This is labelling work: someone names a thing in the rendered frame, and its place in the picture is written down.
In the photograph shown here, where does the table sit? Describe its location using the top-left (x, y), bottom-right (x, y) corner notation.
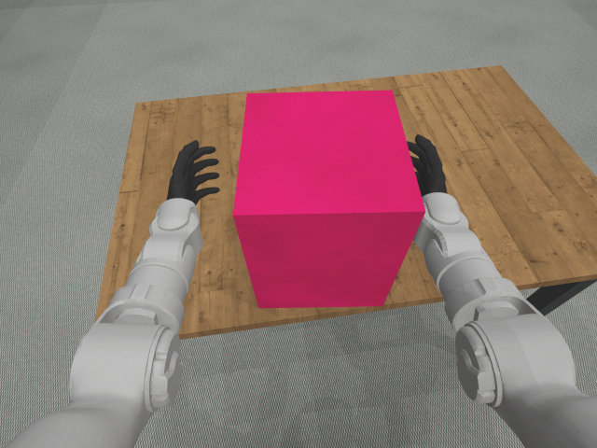
top-left (94, 65), bottom-right (597, 340)

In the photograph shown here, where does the right robot forearm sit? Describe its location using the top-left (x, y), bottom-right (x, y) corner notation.
top-left (413, 192), bottom-right (576, 383)

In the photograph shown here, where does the robot left upper arm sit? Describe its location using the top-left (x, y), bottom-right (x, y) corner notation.
top-left (4, 323), bottom-right (182, 448)

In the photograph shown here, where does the robot right upper arm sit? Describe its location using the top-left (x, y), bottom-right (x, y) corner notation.
top-left (455, 314), bottom-right (597, 448)

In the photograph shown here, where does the robot left hand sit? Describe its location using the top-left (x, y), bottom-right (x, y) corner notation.
top-left (167, 140), bottom-right (220, 205)

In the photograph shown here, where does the robot right hand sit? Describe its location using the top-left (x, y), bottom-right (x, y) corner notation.
top-left (407, 134), bottom-right (448, 197)

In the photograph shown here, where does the left robot forearm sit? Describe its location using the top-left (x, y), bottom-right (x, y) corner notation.
top-left (69, 198), bottom-right (203, 398)

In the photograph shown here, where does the carton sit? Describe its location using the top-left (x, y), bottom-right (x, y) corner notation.
top-left (233, 90), bottom-right (425, 308)

